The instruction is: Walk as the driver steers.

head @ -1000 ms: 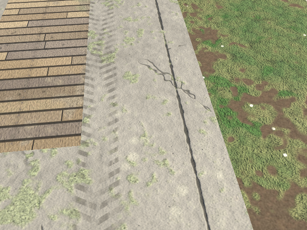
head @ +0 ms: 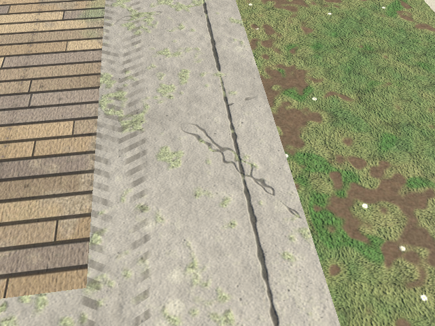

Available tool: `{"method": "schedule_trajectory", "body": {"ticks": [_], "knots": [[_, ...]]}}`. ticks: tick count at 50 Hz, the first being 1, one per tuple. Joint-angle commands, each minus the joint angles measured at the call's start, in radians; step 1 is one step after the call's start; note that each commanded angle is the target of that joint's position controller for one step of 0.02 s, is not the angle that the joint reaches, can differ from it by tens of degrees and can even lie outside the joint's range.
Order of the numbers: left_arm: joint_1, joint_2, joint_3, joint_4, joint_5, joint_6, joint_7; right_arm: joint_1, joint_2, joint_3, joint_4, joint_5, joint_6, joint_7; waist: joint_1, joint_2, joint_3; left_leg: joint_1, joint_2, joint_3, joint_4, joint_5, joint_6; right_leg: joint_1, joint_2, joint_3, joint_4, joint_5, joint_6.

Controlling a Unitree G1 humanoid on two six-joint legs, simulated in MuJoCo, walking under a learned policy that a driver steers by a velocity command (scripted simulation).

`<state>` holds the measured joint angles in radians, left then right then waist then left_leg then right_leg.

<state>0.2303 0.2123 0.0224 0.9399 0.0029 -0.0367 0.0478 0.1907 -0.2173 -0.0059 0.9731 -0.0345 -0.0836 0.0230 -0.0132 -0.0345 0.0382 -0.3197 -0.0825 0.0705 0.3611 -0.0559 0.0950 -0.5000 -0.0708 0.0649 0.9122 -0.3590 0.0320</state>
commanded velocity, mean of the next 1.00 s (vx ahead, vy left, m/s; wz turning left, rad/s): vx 0.35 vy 0.00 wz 0.35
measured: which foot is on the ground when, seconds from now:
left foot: down 0.00-0.16, up 0.18-0.50, down 0.52-1.00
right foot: up 0.00-0.10, down 0.12-0.52, up 0.54-0.98, down 1.00-1.00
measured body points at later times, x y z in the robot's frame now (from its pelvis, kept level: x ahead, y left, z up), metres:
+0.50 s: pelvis +0.11 +0.03 +0.00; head +0.12 +0.05 +0.45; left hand +0.05 +0.30 -0.15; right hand +0.27 -0.21 -0.12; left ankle +0.13 +0.14 -0.73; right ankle +0.06 -0.15 -0.74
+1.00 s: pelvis +0.36 +0.11 -0.02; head +0.38 +0.13 +0.43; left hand +0.50 +0.41 -0.09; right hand +0.42 -0.16 -0.14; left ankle +0.14 +0.14 -0.73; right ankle +0.52 +0.07 -0.74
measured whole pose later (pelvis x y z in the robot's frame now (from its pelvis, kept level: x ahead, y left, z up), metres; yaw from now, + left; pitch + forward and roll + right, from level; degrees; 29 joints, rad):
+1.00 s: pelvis +0.36 +0.11 -0.02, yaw +24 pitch +3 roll +0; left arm -0.05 0.24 0.04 0.76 0.00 -0.14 -0.03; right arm 0.46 -0.25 -0.07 0.93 0.01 -0.06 -0.02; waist -0.08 -0.01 0.01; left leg 0.04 -0.07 -0.16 0.44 -0.48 0.07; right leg -0.49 0.04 -0.01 0.46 -0.01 -0.07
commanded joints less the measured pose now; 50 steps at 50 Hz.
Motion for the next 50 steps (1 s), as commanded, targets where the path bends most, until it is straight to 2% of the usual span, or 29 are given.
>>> {"method": "schedule_trajectory", "body": {"ticks": [1,3,6,7,8,9,10,11,12,14,19,22,24,25,26,27,28,29,30,31,32,33,38,40,44,46,48,49,50], "knots": [[0.164,0.047,0.011,0.018,0.005,0.035,0.01,-0.058,-0.14,-0.028,-0.061,0.009,0.0,-0.022,0.048,0.129,-0.131,-0.117,0.264,-0.181,-0.169,-0.07,0.163,0.266,0.0,-0.026,-0.146,0.08,0.003],[0.134,0.062,0.018,0.015,0.006,0.042,0.007,-0.064,-0.141,-0.027,-0.057,0.024,0.016,-0.032,0.055,0.132,-0.09,-0.158,0.262,-0.215,-0.181,-0.321,0.133,0.304,0.016,-0.044,-0.242,0.133,-0.011],[0.142,0.058,0.021,0.029,0.023,0.037,0.005,-0.01,-0.096,-0.012,-0.032,0.042,0.028,-0.038,0.058,0.085,-0.04,-0.18,0.206,-0.223,-0.131,-0.551,0.041,0.354,0.011,-0.043,-0.42,0.1,-0.06],[0.156,0.1,0.029,0.026,0.019,0.031,0.008,0.001,-0.117,-0.021,-0.035,0.051,0.032,-0.039,0.042,0.041,-0.002,-0.193,0.169,-0.214,-0.045,-0.563,0.026,0.314,-0.028,0.001,-0.472,-0.055,-0.096],[0.162,0.196,0.059,0.049,0.005,0.027,0.008,0.028,-0.11,-0.027,-0.04,0.06,0.037,-0.047,0.022,-0.137,0.035,-0.226,0.071,-0.091,0.032,-0.571,0.002,0.233,-0.053,0.07,-0.57,-0.328,-0.149],[0.202,0.188,0.066,0.053,-0.001,0.012,0.007,-0.026,-0.116,-0.029,-0.058,0.061,0.032,-0.053,0.069,-0.212,0.051,-0.263,0.021,-0.024,0.229,-0.496,-0.026,0.24,-0.134,0.202,-0.72,-0.463,-0.194],[0.184,0.207,0.079,0.05,0.001,-0.008,0.01,-0.053,-0.109,-0.034,-0.08,0.062,0.025,-0.049,0.075,-0.298,0.049,-0.322,0.019,-0.033,0.445,-0.387,-0.019,0.283,-0.262,0.363,-0.799,-0.432,-0.237],[0.164,0.167,0.072,0.04,0.007,-0.031,0.011,-0.029,-0.133,-0.049,-0.065,0.061,0.025,-0.046,0.059,-0.221,0.026,-0.382,0.057,-0.096,0.586,-0.399,-0.015,0.33,-0.285,0.377,-0.793,-0.332,-0.248],[0.135,0.142,0.069,0.033,-0.004,-0.05,0.012,-0.001,-0.13,-0.056,-0.057,0.063,0.023,-0.039,0.035,-0.164,0.011,-0.435,0.083,-0.149,0.65,-0.358,-0.008,0.379,-0.29,0.35,-0.771,-0.255,-0.236],[0.111,0.11,0.062,0.029,-0.023,-0.066,0.008,-0.004,-0.091,-0.057,-0.055,0.061,0.018,-0.031,0.024,-0.088,-0.014,-0.463,0.117,-0.151,0.629,-0.287,-0.011,0.443,-0.262,0.228,-0.759,-0.104,-0.192],[0.121,0.185,0.087,0.038,-0.017,-0.063,0.003,-0.096,-0.035,-0.041,-0.098,0.056,0.028,-0.011,0.052,-0.11,-0.03,-0.234,0.129,-0.016,0.392,-0.23,-0.05,0.333,-0.201,-0.005,-0.755,0.008,-0.154],[0.111,0.221,0.103,0.037,-0.034,-0.057,-0.006,-0.077,-0.064,-0.045,-0.111,0.057,0.039,-0.003,0.037,-0.113,-0.011,-0.129,0.121,0.025,0.294,-0.243,-0.037,0.286,-0.224,-0.036,-0.715,-0.071,-0.158],[0.08,0.213,0.103,0.028,-0.037,-0.049,-0.012,0.009,-0.082,-0.057,-0.083,0.057,0.046,-0.002,-0.009,-0.073,-0.012,0.015,0.084,0.069,0.232,-0.219,-0.016,0.209,-0.209,-0.081,-0.622,-0.117,-0.135],[0.07,0.195,0.097,0.022,-0.029,-0.046,-0.015,0.093,-0.105,-0.074,-0.055,0.059,0.05,-0.006,-0.045,-0.037,-0.035,0.126,0.052,0.084,0.213,-0.237,0.005,0.16,-0.183,-0.121,-0.513,-0.075,-0.115],[0.052,0.139,0.079,0.008,-0.008,-0.046,-0.021,0.212,-0.173,-0.107,-0.028,0.067,0.05,-0.014,-0.099,0.108,-0.076,0.283,0.123,-0.071,0.13,-0.289,0.057,0.057,-0.118,-0.216,-0.209,0.049,-0.064],[-0.018,0.052,0.05,-0.087,0.014,-0.068,-0.025,0.312,-0.319,-0.136,-0.036,0.064,0.044,-0.021,-0.114,0.432,-0.106,0.484,0.376,-0.648,-0.09,-0.449,0.233,-0.311,0.048,-0.239,0.21,-0.123,0.013],[-0.076,0.089,0.052,-0.11,-0.017,-0.103,-0.03,0.341,-0.287,-0.119,-0.036,0.048,0.018,-0.01,-0.127,0.327,-0.14,0.521,0.453,-0.871,-0.193,-0.535,0.308,-0.466,0.063,-0.037,0.403,-0.179,-0.019],[-0.1,0.128,0.055,-0.124,-0.041,-0.126,-0.043,0.291,-0.225,-0.1,-0.056,0.041,-0.002,-0.007,-0.099,0.259,-0.085,0.505,0.442,-0.798,-0.164,-0.457,0.274,-0.547,0.013,0.0,0.447,-0.099,-0.058],[-0.09,0.151,0.058,-0.113,-0.031,-0.136,-0.047,0.221,-0.172,-0.086,-0.083,0.04,-0.009,-0.003,-0.061,0.163,-0.068,0.446,0.395,-0.668,-0.133,-0.343,0.225,-0.509,-0.021,0.003,0.408,-0.001,-0.079],[-0.077,0.155,0.063,-0.1,-0.008,-0.136,-0.043,0.149,-0.156,-0.079,-0.112,0.042,-0.005,-0.001,-0.025,0.086,-0.053,0.355,0.355,-0.566,-0.131,-0.243,0.19,-0.439,-0.047,0.008,0.32,0.084,-0.079],[-0.074,0.16,0.069,-0.1,0.005,-0.13,-0.04,0.114,-0.133,-0.071,-0.129,0.044,-0.002,-0.003,-0.001,0.077,-0.051,0.286,0.319,-0.493,-0.149,-0.157,0.169,-0.358,-0.061,0.01,0.238,0.132,-0.076],[-0.079,0.152,0.07,-0.104,0.005,-0.121,-0.04,0.117,-0.119,-0.066,-0.132,0.045,0.0,-0.008,0.012,0.093,-0.048,0.253,0.299,-0.449,-0.165,-0.081,0.163,-0.309,-0.056,0.002,0.178,0.162,-0.067],[-0.262,0.082,0.047,-0.174,0.002,-0.106,-0.048,0.203,-0.158,-0.079,-0.122,0.054,0.004,-0.044,-0.016,0.096,-0.004,0.168,0.213,-0.3,-0.167,0.119,0.13,-0.188,0.04,-0.049,-0.231,0.39,-0.023],[-0.336,0.071,0.039,-0.204,-0.008,-0.104,-0.058,0.23,-0.167,-0.083,-0.117,0.054,0.004,-0.048,-0.039,0.122,0.006,0.138,0.207,-0.303,-0.168,0.084,0.113,-0.122,0.07,-0.061,-0.34,0.457,-0.021],[-0.396,0.102,0.04,-0.251,-0.015,-0.106,-0.069,0.27,-0.154,-0.088,-0.097,0.068,0.005,-0.051,-0.051,0.127,0.017,0.223,0.249,-0.372,-0.121,0.049,0.094,-0.083,0.067,-0.017,-0.441,0.486,-0.036],[-0.374,0.117,0.041,-0.246,-0.012,-0.114,-0.078,0.276,-0.151,-0.092,-0.086,0.057,0.009,-0.057,-0.045,0.138,0.009,0.306,0.284,-0.366,-0.086,0.127,0.088,-0.063,0.059,-0.028,-0.455,0.454,-0.062],[-0.292,0.154,0.056,-0.228,-0.01,-0.116,-0.077,0.26,-0.163,-0.097,-0.092,0.044,0.016,-0.053,-0.006,0.159,-0.045,0.371,0.267,-0.327,0.039,0.444,0.067,0.053,0.097,-0.084,-0.459,0.35,-0.109],[-0.169,0.184,0.071,-0.196,-0.008,-0.115,-0.073,0.247,-0.157,-0.092,-0.1,0.036,0.02,-0.046,0.05,0.163,-0.129,0.361,0.223,-0.287,0.192,0.59,0.046,0.218,0.105,-0.099,-0.456,0.346,-0.15],[0.026,0.22,0.08,-0.16,0.004,-0.112,-0.071,0.217,-0.144,-0.081,-0.125,0.024,0.02,-0.041,0.13,0.12,-0.27,0.203,0.18,-0.259,0.447,0.461,0.022,0.509,-0.016,0.043,-0.401,0.376,-0.225]]}}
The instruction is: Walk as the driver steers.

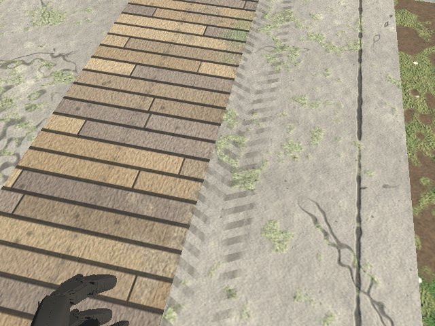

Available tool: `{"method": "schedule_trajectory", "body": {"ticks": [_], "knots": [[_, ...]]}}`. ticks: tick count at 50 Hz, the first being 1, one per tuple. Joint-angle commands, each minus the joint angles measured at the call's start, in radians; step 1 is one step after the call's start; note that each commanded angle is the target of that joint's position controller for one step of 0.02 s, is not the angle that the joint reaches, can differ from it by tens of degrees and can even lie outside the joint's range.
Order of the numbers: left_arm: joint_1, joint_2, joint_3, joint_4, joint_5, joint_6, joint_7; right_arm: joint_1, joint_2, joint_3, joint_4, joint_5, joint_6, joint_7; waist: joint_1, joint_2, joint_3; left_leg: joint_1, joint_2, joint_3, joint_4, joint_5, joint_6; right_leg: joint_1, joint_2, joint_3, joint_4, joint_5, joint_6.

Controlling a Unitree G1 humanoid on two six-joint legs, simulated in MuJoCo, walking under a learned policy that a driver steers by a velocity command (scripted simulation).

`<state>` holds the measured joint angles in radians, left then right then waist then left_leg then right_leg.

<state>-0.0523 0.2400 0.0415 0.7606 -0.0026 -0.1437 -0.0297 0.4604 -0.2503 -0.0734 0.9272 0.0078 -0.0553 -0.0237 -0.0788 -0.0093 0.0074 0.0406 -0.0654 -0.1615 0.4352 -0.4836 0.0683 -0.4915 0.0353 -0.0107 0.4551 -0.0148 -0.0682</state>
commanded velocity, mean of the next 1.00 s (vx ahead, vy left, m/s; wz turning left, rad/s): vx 0.50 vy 0.00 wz -0.44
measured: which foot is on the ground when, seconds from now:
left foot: down 0.00-0.02, up 0.04-0.44, down 0.46-0.98, up 1.00-1.00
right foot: down 0.00-0.46, up 0.48-0.96, down 0.98-1.00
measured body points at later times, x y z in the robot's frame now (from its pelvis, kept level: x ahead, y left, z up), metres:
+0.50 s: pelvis +0.27 +0.01 +0.01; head +0.29 +0.02 +0.46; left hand +0.33 +0.29 -0.12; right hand +0.46 -0.26 -0.05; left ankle +0.38 +0.11 -0.72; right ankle +0.13 -0.10 -0.70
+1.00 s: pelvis +0.50 -0.11 -0.01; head +0.53 -0.13 +0.44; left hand +0.82 -0.03 -0.07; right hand +0.35 -0.36 -0.13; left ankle +0.39 +0.11 -0.69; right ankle +0.55 -0.23 -0.72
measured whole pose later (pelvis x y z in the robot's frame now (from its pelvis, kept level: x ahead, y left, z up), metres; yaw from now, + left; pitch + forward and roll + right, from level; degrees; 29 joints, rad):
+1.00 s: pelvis +0.50 -0.11 -0.01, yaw -32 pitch +2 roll +2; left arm 0.05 0.28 0.06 0.58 -0.02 -0.03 -0.05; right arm 0.34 -0.31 -0.07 0.87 0.01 -0.06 -0.01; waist -0.07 -0.02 0.05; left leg -0.02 0.10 0.20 0.67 -0.51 -0.05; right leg -0.53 0.01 -0.05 0.64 -0.15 -0.12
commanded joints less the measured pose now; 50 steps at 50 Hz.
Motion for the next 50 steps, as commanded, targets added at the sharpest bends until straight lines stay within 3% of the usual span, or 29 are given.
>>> {"method": "schedule_trajectory", "body": {"ticks": [1,2,3,4,5,6,8,11,14,17,19,21,22,23,24,25,26,27,28,29,31,34,39,44,46,47,48,49,50], "knots": [[0.461,0.272,0.088,0.055,0.015,0.006,0.003,0.097,-0.01,0.015,-0.067,-0.007,-0.024,0.018,0.171,-0.191,-0.404,-0.553,0.003,0.047,0.793,0.415,-0.042,0.911,-0.355,0.566,0.015,-0.115,-0.315],[0.46,0.203,0.069,0.076,-0.009,0.012,-0.008,0.104,-0.04,0.018,-0.059,0.008,-0.044,0.026,0.162,-0.264,-0.394,-0.73,-0.01,-0.005,0.905,-0.046,-0.036,0.938,-0.4,0.832,-0.155,-0.292,-0.325],[0.361,0.147,0.053,0.056,-0.024,0.016,-0.005,-0.037,-0.126,-0.001,-0.096,0.025,-0.059,0.027,0.163,-0.172,-0.196,-0.82,0.058,-0.006,0.939,0.013,-0.016,0.788,-0.359,0.714,-0.175,-0.363,-0.262],[0.28,0.128,0.043,0.027,-0.014,0.023,-0.004,-0.146,-0.137,0.0,-0.127,0.021,-0.069,0.025,0.145,-0.048,-0.099,-0.796,0.099,0.024,0.894,0.097,-0.007,0.613,-0.315,0.587,-0.202,-0.29,-0.228],[0.241,0.117,0.037,0.017,-0.005,0.026,-0.006,-0.193,-0.127,-0.003,-0.14,0.003,-0.074,0.021,0.115,0.017,-0.032,-0.763,0.126,0.044,0.818,0.142,-0.01,0.474,-0.279,0.508,-0.228,-0.179,-0.218],[0.23,0.109,0.031,0.012,0.003,0.025,-0.005,-0.185,-0.122,-0.009,-0.145,-0.013,-0.072,0.017,0.082,0.007,-0.03,-0.702,0.155,0.044,0.747,0.171,-0.015,0.401,-0.246,0.457,-0.246,-0.097,-0.206],[0.241,0.113,0.031,0.016,0.0,0.027,-0.002,-0.163,-0.085,-0.005,-0.151,-0.019,-0.063,0.012,0.052,-0.037,-0.034,-0.64,0.163,0.068,0.641,0.177,-0.037,0.322,-0.205,0.392,-0.27,-0.025,-0.208],[0.292,0.166,0.046,0.025,-0.011,0.031,0.019,-0.273,-0.061,0.007,-0.194,-0.026,-0.055,0.005,0.074,-0.051,-0.005,-0.621,0.148,0.102,0.428,0.294,-0.078,0.237,-0.181,0.32,-0.296,0.002,-0.208],[0.347,0.186,0.054,0.034,-0.02,0.043,0.032,-0.399,-0.049,0.017,-0.225,-0.019,-0.058,0.012,0.117,-0.06,0.006,-0.533,0.102,0.109,0.21,0.492,-0.095,0.186,-0.14,0.276,-0.279,-0.038,-0.165],[0.411,0.181,0.053,0.045,-0.028,0.057,0.037,-0.478,-0.068,0.015,-0.253,-0.002,-0.064,0.021,0.144,-0.072,0.004,-0.479,0.07,0.095,0.118,0.538,-0.106,0.213,-0.153,0.321,-0.236,-0.102,-0.151],[0.429,0.179,0.053,0.043,-0.029,0.066,0.041,-0.501,-0.097,0.007,-0.269,0.003,-0.073,0.027,0.139,-0.077,0.0,-0.448,0.063,0.079,0.057,0.485,-0.099,0.267,-0.171,0.382,-0.184,-0.152,-0.137],[0.416,0.18,0.055,0.032,-0.025,0.075,0.046,-0.456,-0.123,-0.005,-0.263,0.006,-0.084,0.029,0.099,-0.096,-0.015,-0.359,0.062,0.084,0.004,0.423,-0.075,0.29,-0.167,0.425,-0.11,-0.161,-0.116],[0.408,0.156,0.048,0.023,-0.021,0.078,0.046,-0.378,-0.142,-0.016,-0.243,0.004,-0.088,0.025,0.058,-0.097,-0.046,-0.247,0.077,0.089,-0.028,0.4,-0.051,0.268,-0.133,0.415,-0.039,-0.15,-0.092],[0.383,0.106,0.031,0.002,-0.012,0.074,0.043,-0.236,-0.188,-0.032,-0.223,-0.01,-0.092,0.017,-0.012,-0.051,-0.143,-0.032,0.194,-0.005,-0.011,0.367,0.003,0.173,-0.081,0.351,0.17,-0.171,-0.055],[0.469,0.031,0.009,-0.022,-0.018,0.062,0.041,-0.105,-0.278,-0.054,-0.208,-0.023,-0.081,0.009,-0.014,0.188,-0.285,0.303,0.42,-0.307,-0.029,0.304,0.123,-0.106,0.047,0.194,0.489,-0.443,0.011],[0.516,0.08,0.011,-0.043,-0.043,0.056,0.043,-0.061,-0.262,-0.055,-0.177,-0.011,-0.066,0.019,0.002,0.346,-0.309,0.337,0.533,-0.602,-0.109,0.076,0.203,-0.31,0.009,0.153,0.698,-0.596,0.023],[0.454,0.167,0.034,-0.032,-0.047,0.062,0.046,-0.114,-0.171,-0.033,-0.199,-0.008,-0.066,0.022,-0.012,0.2,-0.178,0.223,0.479,-0.512,-0.137,0.011,0.168,-0.357,-0.044,0.18,0.79,-0.509,0.029],[0.391,0.176,0.04,-0.042,-0.036,0.07,0.046,-0.168,-0.133,-0.02,-0.206,-0.009,-0.063,0.023,-0.002,0.126,-0.094,0.107,0.431,-0.359,-0.15,0.094,0.13,-0.347,-0.074,0.154,0.802,-0.424,0.035],[0.368,0.16,0.042,-0.048,-0.026,0.076,0.044,-0.223,-0.107,-0.01,-0.207,-0.012,-0.06,0.026,0.024,0.095,-0.043,0.006,0.382,-0.254,-0.181,0.193,0.114,-0.311,-0.101,0.144,0.77,-0.361,0.044],[0.355,0.144,0.045,-0.057,-0.022,0.083,0.039,-0.255,-0.09,-0.004,-0.203,-0.017,-0.058,0.027,0.047,0.113,-0.011,-0.064,0.351,-0.175,-0.209,0.262,0.104,-0.282,-0.127,0.14,0.738,-0.32,0.046],[0.348,0.104,0.04,-0.075,-0.026,0.096,0.029,-0.264,-0.097,-0.009,-0.189,-0.018,-0.064,0.03,0.064,0.126,0.006,-0.139,0.319,-0.062,-0.257,0.362,0.104,-0.238,-0.148,0.114,0.715,-0.268,0.054],[0.303,0.089,0.036,-0.113,-0.021,0.103,0.023,-0.244,-0.132,-0.023,-0.164,-0.015,-0.072,0.028,0.067,0.084,0.009,-0.134,0.327,0.045,-0.282,0.515,0.127,-0.272,-0.158,0.117,0.633,-0.175,0.071],[0.164,0.071,0.023,-0.167,-0.02,0.095,-0.004,-0.216,-0.175,-0.03,-0.138,-0.009,-0.06,0.02,0.024,0.066,0.035,-0.112,0.305,0.211,-0.283,0.573,0.096,-0.221,-0.144,0.054,0.355,0.05,0.059],[0.041,0.083,0.022,-0.24,-0.025,0.099,-0.033,-0.148,-0.223,-0.041,-0.106,0.013,-0.033,0.018,-0.002,0.069,0.077,0.009,0.353,0.275,-0.233,0.635,0.066,-0.208,-0.117,-0.014,0.213,-0.038,0.012],[0.068,0.112,0.036,-0.252,-0.02,0.103,-0.037,-0.15,-0.252,-0.048,-0.108,0.018,-0.02,0.013,0.035,0.1,0.038,0.04,0.355,0.318,-0.121,0.935,0.045,-0.104,-0.06,-0.071,0.19,-0.145,-0.026],[0.136,0.141,0.052,-0.242,-0.017,0.107,-0.035,-0.151,-0.269,-0.053,-0.11,0.02,-0.012,0.009,0.08,0.116,-0.013,0.041,0.347,0.34,-0.001,1.106,0.034,0.006,-0.016,-0.1,0.181,-0.188,-0.051],[0.293,0.185,0.08,-0.202,-0.019,0.11,-0.028,-0.161,-0.266,-0.051,-0.114,0.022,-0.005,0.003,0.17,0.1,-0.094,-0.022,0.317,0.371,0.199,1.167,0.009,0.225,0.031,-0.115,0.116,-0.136,-0.087],[0.472,0.258,0.116,-0.158,-0.02,0.119,-0.007,-0.149,-0.234,-0.036,-0.131,0.005,-0.01,-0.002,0.248,0.023,-0.19,-0.26,0.281,0.372,0.489,0.937,-0.033,0.55,-0.031,0.023,0.103,-0.104,-0.137],[0.444,0.386,0.129,-0.164,-0.028,0.113,0.002,-0.043,-0.074,0.017,-0.195,-0.039,-0.037,0.018,0.115,-0.273,-0.282,-0.737,0.09,0.305,0.862,-0.057,-0.093,0.907,-0.316,0.591,0.038,-0.205,-0.319]]}}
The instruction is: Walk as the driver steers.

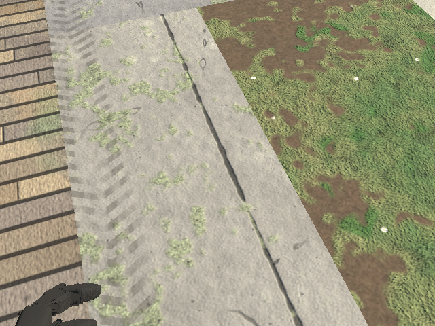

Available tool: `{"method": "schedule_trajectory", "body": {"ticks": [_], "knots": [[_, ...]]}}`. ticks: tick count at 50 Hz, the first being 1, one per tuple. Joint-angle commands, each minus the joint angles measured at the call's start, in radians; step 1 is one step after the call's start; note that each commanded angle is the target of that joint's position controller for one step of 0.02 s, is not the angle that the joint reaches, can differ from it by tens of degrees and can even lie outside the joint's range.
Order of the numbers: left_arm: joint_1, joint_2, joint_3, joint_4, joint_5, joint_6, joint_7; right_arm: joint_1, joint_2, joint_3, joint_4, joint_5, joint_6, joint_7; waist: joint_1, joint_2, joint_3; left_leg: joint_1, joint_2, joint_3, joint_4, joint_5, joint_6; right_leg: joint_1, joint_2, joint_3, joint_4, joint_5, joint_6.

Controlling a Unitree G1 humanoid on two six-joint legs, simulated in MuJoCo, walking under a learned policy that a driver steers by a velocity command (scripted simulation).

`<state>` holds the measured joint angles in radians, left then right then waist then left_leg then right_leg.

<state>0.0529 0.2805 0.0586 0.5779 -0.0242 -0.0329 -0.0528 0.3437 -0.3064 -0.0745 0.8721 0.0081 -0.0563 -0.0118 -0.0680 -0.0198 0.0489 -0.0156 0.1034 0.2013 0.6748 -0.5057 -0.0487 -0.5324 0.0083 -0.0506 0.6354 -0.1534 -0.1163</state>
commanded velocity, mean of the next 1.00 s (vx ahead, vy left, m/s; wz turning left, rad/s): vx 0.27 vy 0.00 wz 0.32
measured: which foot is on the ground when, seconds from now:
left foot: up 0.00-0.48, down 0.50-0.98, up 1.00-1.00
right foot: down 0.00-0.50, up 0.52-0.96, down 0.98-1.00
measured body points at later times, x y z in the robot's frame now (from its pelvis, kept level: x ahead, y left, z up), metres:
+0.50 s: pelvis +0.27 +0.01 +0.01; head +0.31 +0.02 +0.46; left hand +0.31 +0.31 -0.11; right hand +0.48 -0.21 -0.09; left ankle +0.41 +0.12 -0.71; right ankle +0.12 -0.08 -0.71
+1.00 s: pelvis +0.40 +0.00 +0.01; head +0.43 +0.00 +0.46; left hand +0.42 +0.31 -0.08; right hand +0.67 -0.19 -0.08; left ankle +0.41 +0.12 -0.71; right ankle +0.49 -0.11 -0.72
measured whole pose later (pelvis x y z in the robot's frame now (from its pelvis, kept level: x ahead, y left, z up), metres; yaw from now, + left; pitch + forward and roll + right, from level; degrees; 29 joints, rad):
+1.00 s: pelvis +0.40 +0.00 +0.01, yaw +25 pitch +3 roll +0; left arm 0.19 0.28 0.05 0.70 0.02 -0.03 0.02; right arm 0.16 -0.32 -0.08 0.62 0.01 0.05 -0.02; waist -0.01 0.03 0.00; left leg -0.44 -0.15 -0.21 0.63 -0.28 0.03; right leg -0.38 0.02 0.08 0.55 -0.20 0.01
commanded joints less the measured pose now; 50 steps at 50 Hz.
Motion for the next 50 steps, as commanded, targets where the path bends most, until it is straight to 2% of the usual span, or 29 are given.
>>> {"method": "schedule_trajectory", "body": {"ticks": [1,2,3,4,5,7,10,14,16,18,21,23,24,25,26,27,28,29,30,31,33,36,39,41,43,46,48,49,50], "knots": [[0.395,0.25,0.082,-0.003,0.003,-0.01,0.025,-0.002,-0.097,0.011,-0.135,0.001,-0.077,0.024,0.187,-0.154,-0.486,-0.772,-0.094,-0.284,0.739,-0.084,0.041,0.988,-0.375,0.878,-0.311,-0.199,-0.31],[0.368,0.188,0.063,0.023,0.017,-0.021,0.018,-0.092,-0.147,-0.005,-0.148,0.045,-0.086,0.03,0.199,-0.085,-0.329,-0.835,-0.045,-0.278,0.73,0.015,0.06,0.881,-0.348,0.704,-0.323,-0.107,-0.244],[0.297,0.16,0.051,0.02,0.013,-0.027,0.018,-0.114,-0.13,0.003,-0.152,0.039,-0.087,0.024,0.155,-0.024,-0.229,-0.802,0.002,-0.264,0.65,0.104,0.069,0.715,-0.31,0.56,-0.32,0.002,-0.204],[0.221,0.12,0.037,0.014,0.016,-0.031,0.019,-0.116,-0.125,0.001,-0.134,0.018,-0.078,0.016,0.114,0.003,-0.165,-0.735,0.04,-0.258,0.581,0.156,0.062,0.566,-0.272,0.446,-0.328,0.12,-0.174],[0.18,0.094,0.027,0.009,0.028,-0.037,0.019,-0.082,-0.126,-0.004,-0.122,0.013,-0.062,0.016,0.074,-0.022,-0.143,-0.656,0.065,-0.27,0.544,0.194,0.06,0.465,-0.242,0.374,-0.356,0.189,-0.161],[0.164,0.098,0.028,0.028,0.031,-0.056,0.017,-0.036,-0.094,-0.001,-0.1,0.013,-0.031,0.017,0.042,-0.032,-0.125,-0.592,0.07,-0.263,0.501,0.242,0.047,0.371,-0.226,0.296,-0.418,0.238,-0.16],[0.19,0.115,0.034,0.072,0.036,-0.076,0.025,-0.088,-0.066,0.004,-0.112,0.008,-0.009,0.011,0.049,-0.018,-0.061,-0.662,0.064,-0.274,0.399,0.376,0.027,0.348,-0.212,0.179,-0.471,0.305,-0.139],[0.209,0.114,0.031,0.106,0.04,-0.078,0.041,-0.174,-0.049,0.006,-0.129,0.013,-0.019,0.024,0.088,-0.023,-0.024,-0.675,0.015,-0.285,0.162,0.62,0.037,0.394,-0.176,0.045,-0.495,0.287,-0.073],[0.226,0.124,0.033,0.125,0.036,-0.078,0.046,-0.231,-0.033,0.013,-0.147,0.015,-0.023,0.036,0.115,-0.022,0.001,-0.67,-0.003,-0.259,0.063,0.681,0.049,0.426,-0.189,0.014,-0.512,0.268,-0.054],[0.235,0.125,0.032,0.146,0.034,-0.068,0.054,-0.279,-0.015,0.021,-0.172,0.005,-0.027,0.049,0.13,-0.012,0.032,-0.665,-0.023,-0.229,-0.027,0.688,0.061,0.467,-0.197,-0.029,-0.476,0.407,-0.037],[0.243,0.148,0.038,0.161,0.026,-0.036,0.074,-0.306,-0.02,0.018,-0.216,-0.003,-0.033,0.077,0.133,-0.034,0.007,-0.657,-0.061,-0.169,-0.08,0.59,0.079,0.567,-0.225,-0.054,-0.355,0.626,-0.022],[0.218,0.173,0.046,0.15,0.018,-0.015,0.091,-0.24,-0.055,0.002,-0.224,-0.007,-0.031,0.089,0.091,-0.074,-0.055,-0.578,-0.117,-0.125,-0.09,0.465,0.108,0.617,-0.229,-0.059,-0.217,0.865,-0.002],[0.201,0.18,0.048,0.142,0.016,-0.004,0.099,-0.148,-0.086,-0.014,-0.209,-0.006,-0.03,0.088,0.045,-0.084,-0.105,-0.476,-0.151,-0.112,-0.105,0.434,0.127,0.609,-0.219,-0.066,-0.094,0.932,0.016],[0.18,0.173,0.044,0.132,0.013,0.0,0.103,-0.027,-0.132,-0.037,-0.186,-0.007,-0.032,0.077,-0.025,-0.058,-0.166,-0.301,-0.172,-0.126,-0.201,0.544,0.159,0.546,-0.177,-0.091,0.103,0.858,0.053],[0.213,0.132,0.026,0.109,0.036,-0.012,0.101,0.056,-0.218,-0.057,-0.187,-0.014,-0.026,0.055,-0.047,0.081,-0.277,-0.017,-0.006,-0.345,-0.176,0.943,0.235,0.327,-0.1,-0.102,0.419,0.444,0.11],[0.392,0.015,-0.012,0.092,0.066,-0.03,0.073,0.003,-0.285,-0.057,-0.22,-0.029,-0.026,0.047,0.09,0.286,-0.442,0.357,0.278,-0.803,-0.108,1.286,0.477,-0.076,0.094,0.021,0.795,-0.571,0.179],[0.322,0.128,0.003,0.114,0.042,-0.043,0.054,0.027,-0.214,-0.048,-0.244,-0.022,-0.012,0.045,-0.017,0.126,-0.578,0.36,0.258,-0.828,-0.179,1.118,0.479,-0.098,0.06,0.192,0.865,-0.521,0.163],[0.212,0.15,0.01,0.074,0.009,-0.041,0.051,-0.045,-0.172,-0.036,-0.262,-0.013,-0.002,0.041,-0.015,0.09,-0.438,0.244,0.211,-0.704,-0.218,0.973,0.429,-0.155,0.014,0.186,0.821,-0.437,0.147],[0.17,0.141,0.008,0.066,0.017,-0.032,0.062,-0.103,-0.136,-0.027,-0.268,0.006,0.011,0.036,0.016,-0.004,-0.296,0.077,0.159,-0.624,-0.262,0.844,0.376,-0.172,-0.023,0.156,0.736,-0.368,0.149],[0.153,0.144,0.012,0.063,0.028,-0.016,0.074,-0.142,-0.118,-0.02,-0.28,0.009,0.023,0.029,0.043,-0.002,-0.211,-0.076,0.131,-0.591,-0.303,0.761,0.357,-0.143,-0.043,0.147,0.671,-0.328,0.158],[0.198,0.131,0.016,0.065,0.032,0.013,0.082,-0.188,-0.127,-0.023,-0.294,-0.011,0.033,0.026,0.101,0.066,-0.153,-0.276,0.071,-0.543,-0.362,0.69,0.339,-0.025,-0.045,0.132,0.566,-0.29,0.169],[0.22,0.094,0.006,0.079,0.042,0.018,0.1,-0.185,-0.152,-0.035,-0.292,-0.015,0.037,0.012,0.105,0.097,-0.19,-0.314,0.039,-0.492,-0.338,0.803,0.332,0.013,-0.025,0.117,0.413,-0.24,0.203],[0.181,0.095,0.006,0.075,0.037,0.025,0.105,-0.193,-0.161,-0.04,-0.299,-0.002,0.059,-0.008,0.087,0.114,-0.229,-0.301,0.018,-0.518,-0.325,0.591,0.295,0.019,-0.019,0.136,0.316,-0.148,0.216],[0.138,0.093,0.007,0.063,0.032,0.026,0.102,-0.201,-0.158,-0.039,-0.308,0.0,0.074,-0.016,0.071,0.139,-0.209,-0.315,0.001,-0.554,-0.334,0.395,0.272,0.026,-0.009,0.144,0.243,-0.117,0.214],[0.11,0.093,0.009,0.053,0.029,0.017,0.096,-0.199,-0.158,-0.04,-0.312,-0.003,0.084,-0.019,0.057,0.168,-0.189,-0.31,-0.001,-0.596,-0.328,0.317,0.262,0.045,0.002,0.149,0.164,-0.125,0.205],[0.114,0.101,0.017,0.05,0.023,-0.005,0.082,-0.19,-0.151,-0.04,-0.317,-0.001,0.092,-0.015,0.054,0.195,-0.188,-0.255,0.006,-0.665,-0.274,0.398,0.25,0.107,0.022,0.147,0.01,-0.15,0.18],[0.179,0.114,0.03,0.07,0.023,-0.017,0.075,-0.203,-0.13,-0.033,-0.323,0.012,0.099,-0.017,0.096,0.183,-0.183,-0.286,-0.041,-0.662,-0.201,0.412,0.2,0.262,-0.003,0.138,-0.225,-0.01,0.145],[0.2,0.184,0.048,0.064,0.041,-0.014,0.08,-0.169,-0.082,-0.019,-0.329,0.007,0.1,-0.016,0.08,0.058,-0.204,-0.385,-0.107,-0.585,-0.056,0.204,0.144,0.381,-0.188,0.279,-0.275,0.036,0.079],[0.166,0.264,0.067,0.066,0.074,0.001,0.082,-0.16,-0.062,-0.016,-0.363,0.009,0.09,-0.012,0.028,-0.27,-0.133,-0.607,-0.274,-0.359,0.13,-0.074,0.082,0.399,-0.374,0.525,-0.329,0.241,-0.08]]}}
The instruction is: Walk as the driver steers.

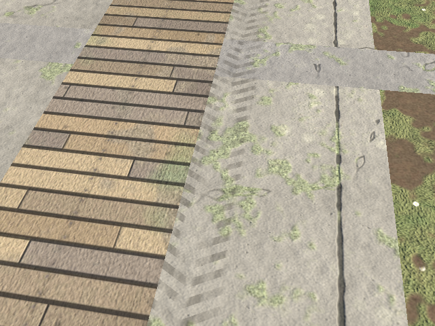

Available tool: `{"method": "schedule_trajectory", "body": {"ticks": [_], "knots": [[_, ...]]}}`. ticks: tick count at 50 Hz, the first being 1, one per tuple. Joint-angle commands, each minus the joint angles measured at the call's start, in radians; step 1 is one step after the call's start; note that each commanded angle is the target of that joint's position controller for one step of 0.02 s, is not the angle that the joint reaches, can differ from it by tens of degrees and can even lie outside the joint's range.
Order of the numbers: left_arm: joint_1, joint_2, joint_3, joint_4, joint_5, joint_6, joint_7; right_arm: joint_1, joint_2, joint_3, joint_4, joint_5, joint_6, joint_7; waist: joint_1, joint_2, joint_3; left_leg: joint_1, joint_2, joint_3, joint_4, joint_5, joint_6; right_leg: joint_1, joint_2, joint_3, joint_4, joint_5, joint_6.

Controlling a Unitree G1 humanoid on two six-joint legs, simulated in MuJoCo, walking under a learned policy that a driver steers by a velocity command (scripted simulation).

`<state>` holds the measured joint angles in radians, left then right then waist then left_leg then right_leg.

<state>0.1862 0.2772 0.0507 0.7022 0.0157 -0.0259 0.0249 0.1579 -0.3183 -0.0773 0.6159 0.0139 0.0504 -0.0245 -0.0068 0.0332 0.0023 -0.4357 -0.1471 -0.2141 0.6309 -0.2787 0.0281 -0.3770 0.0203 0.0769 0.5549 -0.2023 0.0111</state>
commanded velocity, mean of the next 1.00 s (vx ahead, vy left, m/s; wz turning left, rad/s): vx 0.04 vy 0.00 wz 0.59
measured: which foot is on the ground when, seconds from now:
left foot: up 0.00-0.36, down 0.38-0.84, up 0.86-1.00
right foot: down 0.00-0.38, up 0.40-0.82, down 0.84-1.00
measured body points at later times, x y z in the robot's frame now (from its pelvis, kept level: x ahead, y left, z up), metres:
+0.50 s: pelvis +0.00 +0.02 +0.01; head +0.03 +0.06 +0.46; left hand +0.05 +0.35 -0.10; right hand +0.24 -0.19 -0.07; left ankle -0.02 +0.12 -0.73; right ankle +0.02 -0.13 -0.66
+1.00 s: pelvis +0.03 +0.01 +0.02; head +0.05 +0.00 +0.47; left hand -0.04 +0.31 -0.07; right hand +0.32 -0.13 -0.08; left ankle -0.05 +0.13 -0.65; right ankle +0.08 -0.09 -0.73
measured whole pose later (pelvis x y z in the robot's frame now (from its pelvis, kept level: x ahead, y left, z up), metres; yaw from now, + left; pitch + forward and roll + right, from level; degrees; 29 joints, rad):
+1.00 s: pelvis +0.03 +0.01 +0.02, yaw +36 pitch +2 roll +0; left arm 0.24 0.27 0.07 0.70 0.01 -0.04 0.03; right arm 0.21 -0.34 -0.09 0.63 0.01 0.03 -0.01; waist 0.02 0.04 -0.01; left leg -0.56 -0.04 -0.09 1.09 -0.35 -0.03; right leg -0.21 0.00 -0.01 0.42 -0.25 -0.02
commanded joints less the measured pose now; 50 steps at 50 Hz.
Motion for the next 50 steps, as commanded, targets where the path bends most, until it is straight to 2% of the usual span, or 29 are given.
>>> {"method": "schedule_trajectory", "body": {"ticks": [1,2,3,4,6,9,12,16,18,19,20,21,22,23,24,25,28,32,38,40,41,42,43,44,45,46,47,48,50], "knots": [[0.027,0.212,0.066,-0.078,0.041,-0.008,0.005,0.034,-0.142,-0.039,-0.096,-0.015,-0.031,0.006,-0.005,-0.305,-0.107,-0.219,0.042,0.066,0.426,-0.352,-0.042,0.223,-0.465,0.47,-0.246,0.365,-0.299],[-0.009,0.16,0.052,-0.094,0.03,-0.007,0.01,0.051,-0.176,-0.056,-0.068,-0.003,-0.028,0.009,-0.011,-0.213,-0.1,-0.215,0.065,0.063,0.526,-0.286,-0.06,0.213,-0.411,0.358,-0.218,0.373,-0.272],[-0.045,0.132,0.046,-0.1,0.014,-0.003,0.013,0.071,-0.16,-0.058,-0.04,0.002,-0.015,0.005,-0.024,-0.159,-0.081,-0.216,0.078,0.081,0.57,-0.23,-0.081,0.212,-0.335,0.248,-0.196,0.354,-0.218],[-0.059,0.119,0.042,-0.102,-0.002,0.0,0.017,0.073,-0.138,-0.054,-0.034,0.0,-0.003,0.001,-0.018,-0.151,-0.068,-0.238,0.086,0.094,0.614,-0.18,-0.098,0.223,-0.3,0.185,-0.186,0.353,-0.192],[-0.049,0.122,0.04,-0.099,-0.002,0.011,0.023,0.049,-0.085,-0.038,-0.046,0.008,0.009,0.005,-0.001,-0.163,-0.048,-0.23,0.098,0.144,0.591,-0.122,-0.119,0.216,-0.258,0.083,-0.2,0.383,-0.187],[-0.003,0.142,0.052,-0.084,0.004,0.027,0.03,-0.031,-0.053,-0.025,-0.087,0.012,0.007,0.01,0.046,-0.215,-0.066,-0.221,0.133,0.184,0.433,-0.105,-0.134,0.3,-0.277,0.042,-0.204,0.373,-0.211],[-0.016,0.18,0.068,-0.081,-0.004,0.033,0.025,-0.046,-0.041,-0.017,-0.106,0.006,0.006,0.025,0.055,-0.238,-0.091,-0.097,0.162,0.222,0.27,-0.122,-0.118,0.281,-0.308,0.002,-0.201,0.371,-0.219],[-0.029,0.201,0.079,-0.067,-0.026,0.028,0.009,-0.02,-0.064,-0.03,-0.107,0.008,0.013,0.041,0.044,-0.248,-0.088,0.022,0.154,0.271,0.075,-0.087,-0.07,0.265,-0.34,-0.019,-0.171,0.343,-0.205],[-0.047,0.193,0.078,-0.057,-0.045,0.027,0.007,0.046,-0.059,-0.038,-0.083,0.007,0.014,0.046,0.0,-0.223,-0.091,0.152,0.124,0.303,-0.136,0.058,-0.018,0.224,-0.32,-0.066,-0.091,0.294,-0.151],[0.002,0.16,0.071,-0.034,-0.042,0.024,0.004,0.085,-0.083,-0.05,-0.07,0.005,0.012,0.038,-0.008,-0.156,-0.098,0.277,0.119,0.264,-0.228,0.172,0.015,0.144,-0.284,-0.12,0.0,0.201,-0.087],[0.015,0.102,0.055,-0.048,-0.003,0.023,-0.002,0.119,-0.185,-0.077,-0.08,0.004,0.006,0.023,0.006,0.095,-0.109,0.455,0.323,-0.026,-0.265,0.483,0.091,-0.09,-0.182,-0.224,0.266,-0.106,0.013],[-0.072,0.084,0.041,-0.116,0.017,0.018,0.005,0.117,-0.266,-0.087,-0.099,-0.029,-0.01,0.024,-0.017,0.304,-0.108,0.453,0.536,-0.32,-0.261,0.668,0.305,-0.332,-0.043,-0.16,0.487,-0.477,0.069],[-0.129,0.134,0.057,-0.116,0.005,0.016,0.011,0.135,-0.207,-0.072,-0.094,-0.044,-0.032,0.03,-0.074,0.179,-0.15,0.426,0.522,-0.29,-0.284,0.585,0.341,-0.335,-0.055,-0.035,0.624,-0.472,0.065],[-0.129,0.147,0.063,-0.109,-0.011,0.019,0.012,0.092,-0.179,-0.058,-0.082,-0.039,-0.045,0.027,-0.04,0.142,-0.113,0.388,0.463,-0.2,-0.282,0.515,0.287,-0.336,-0.068,-0.013,0.65,-0.389,0.051],[-0.105,0.143,0.067,-0.086,-0.009,0.023,0.019,0.035,-0.157,-0.053,-0.085,-0.02,-0.048,0.02,-0.011,0.089,-0.093,0.361,0.403,-0.141,-0.277,0.445,0.23,-0.332,-0.076,-0.006,0.623,-0.306,0.049],[-0.094,0.152,0.071,-0.08,-0.002,0.027,0.025,-0.006,-0.134,-0.043,-0.089,-0.001,-0.044,0.014,0.004,0.094,-0.081,0.337,0.377,-0.116,-0.275,0.447,0.203,-0.323,-0.077,-0.003,0.596,-0.249,0.055],[-0.056,0.122,0.066,-0.066,-0.006,0.023,0.015,-0.018,-0.127,-0.036,-0.088,-0.01,-0.033,-0.001,0.024,0.101,-0.113,0.29,0.33,-0.08,-0.271,0.48,0.201,-0.237,-0.038,-0.021,0.566,-0.156,0.073],[-0.103,0.089,0.05,-0.078,-0.01,0.018,0.007,0.004,-0.149,-0.044,-0.078,-0.005,-0.025,-0.011,-0.003,0.109,-0.105,0.297,0.316,-0.131,-0.258,0.358,0.199,-0.189,-0.015,-0.009,0.342,-0.134,0.079],[-0.101,0.106,0.054,-0.088,-0.023,0.001,-0.015,-0.016,-0.164,-0.049,-0.082,0.0,-0.013,0.003,-0.013,0.138,-0.092,0.251,0.308,-0.275,-0.228,0.322,0.199,-0.044,0.024,0.004,0.122,-0.177,0.053],[-0.06,0.104,0.057,-0.08,-0.025,-0.008,-0.023,-0.042,-0.158,-0.047,-0.086,0.011,-0.008,0.002,0.017,0.135,-0.099,0.249,0.28,-0.301,-0.191,0.343,0.171,0.042,0.03,-0.002,-0.037,-0.101,0.033],[-0.015,0.107,0.061,-0.066,-0.022,-0.013,-0.024,-0.053,-0.147,-0.043,-0.089,0.02,-0.006,-0.002,0.044,0.118,-0.119,0.204,0.246,-0.286,-0.172,0.217,0.139,0.149,0.019,-0.015,-0.162,0.005,0.015],[0.028,0.15,0.073,-0.061,-0.012,-0.011,-0.019,-0.027,-0.102,-0.029,-0.09,0.014,-0.007,-0.004,0.045,0.03,-0.149,0.079,0.187,-0.229,-0.08,-0.041,0.084,0.303,-0.112,0.085,-0.205,0.008,-0.035],[0.042,0.232,0.088,-0.061,0.005,-0.002,-0.014,0.013,-0.054,-0.017,-0.101,0.013,-0.013,-0.003,0.01,-0.237,-0.118,-0.17,0.017,-0.007,0.136,-0.33,0.022,0.396,-0.307,0.342,-0.27,-0.125,-0.161],[0.059,0.225,0.09,-0.063,0.023,-0.012,-0.019,-0.01,-0.127,-0.038,-0.115,0.005,-0.029,-0.003,0.036,-0.29,-0.055,-0.282,0.061,0.032,0.336,-0.326,-0.007,0.312,-0.426,0.53,-0.344,-0.302,-0.27],[0.013,0.177,0.075,-0.079,0.013,-0.021,-0.013,-0.016,-0.173,-0.053,-0.105,0.003,-0.035,0.001,0.021,-0.226,-0.009,-0.304,0.117,0.036,0.428,-0.234,-0.018,0.275,-0.398,0.471,-0.357,-0.402,-0.26],[-0.025,0.152,0.067,-0.084,-0.004,-0.024,-0.003,0.004,-0.171,-0.057,-0.083,0.0,-0.034,0.004,0.005,-0.208,0.015,-0.317,0.129,0.06,0.462,-0.167,-0.035,0.271,-0.338,0.384,-0.361,-0.405,-0.211],[-0.033,0.138,0.062,-0.088,-0.016,-0.025,0.006,0.018,-0.156,-0.057,-0.069,-0.004,-0.032,0.006,0.006,-0.196,0.015,-0.339,0.138,0.077,0.502,-0.115,-0.053,0.296,-0.303,0.319,-0.357,-0.377,-0.178],[-0.015,0.131,0.056,-0.084,-0.018,-0.027,0.013,0.011,-0.13,-0.05,-0.067,-0.002,-0.034,0.013,0.022,-0.181,0.022,-0.354,0.149,0.093,0.541,-0.069,-0.065,0.299,-0.289,0.262,-0.363,-0.322,-0.169],[0.05,0.129,0.052,-0.066,-0.01,-0.036,0.012,-0.014,-0.076,-0.032,-0.074,0.002,-0.047,0.023,0.049,-0.16,0.026,-0.344,0.156,0.125,0.522,-0.005,-0.073,0.292,-0.262,0.187,-0.389,-0.28,-0.172]]}}
Keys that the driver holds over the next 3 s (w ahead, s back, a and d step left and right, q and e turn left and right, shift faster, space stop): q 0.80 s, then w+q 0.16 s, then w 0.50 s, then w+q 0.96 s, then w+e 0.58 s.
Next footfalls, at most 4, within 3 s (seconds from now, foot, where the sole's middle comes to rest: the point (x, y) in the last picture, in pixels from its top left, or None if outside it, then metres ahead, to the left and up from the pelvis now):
0.38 left None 0.01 0.13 -0.76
0.84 right None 0.11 -0.07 -0.76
1.28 left None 0.05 0.25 -0.76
1.76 right None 0.46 0.31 -0.76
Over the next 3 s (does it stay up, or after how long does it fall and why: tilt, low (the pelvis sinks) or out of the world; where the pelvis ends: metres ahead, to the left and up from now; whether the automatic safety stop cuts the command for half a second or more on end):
stays up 0.61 0.86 0.01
